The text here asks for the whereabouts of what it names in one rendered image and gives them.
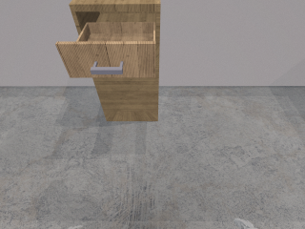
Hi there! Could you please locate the cabinet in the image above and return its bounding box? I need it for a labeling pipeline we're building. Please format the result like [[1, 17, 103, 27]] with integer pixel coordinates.
[[69, 0, 161, 121]]

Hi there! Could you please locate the robot right hand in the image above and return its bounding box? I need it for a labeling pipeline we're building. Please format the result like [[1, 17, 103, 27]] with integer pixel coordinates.
[[234, 218, 257, 229]]

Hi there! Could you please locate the handle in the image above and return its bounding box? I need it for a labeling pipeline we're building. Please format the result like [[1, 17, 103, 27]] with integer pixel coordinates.
[[90, 61, 124, 74]]

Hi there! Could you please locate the drawer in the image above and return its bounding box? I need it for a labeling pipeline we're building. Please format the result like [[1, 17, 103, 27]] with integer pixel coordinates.
[[55, 22, 156, 78]]

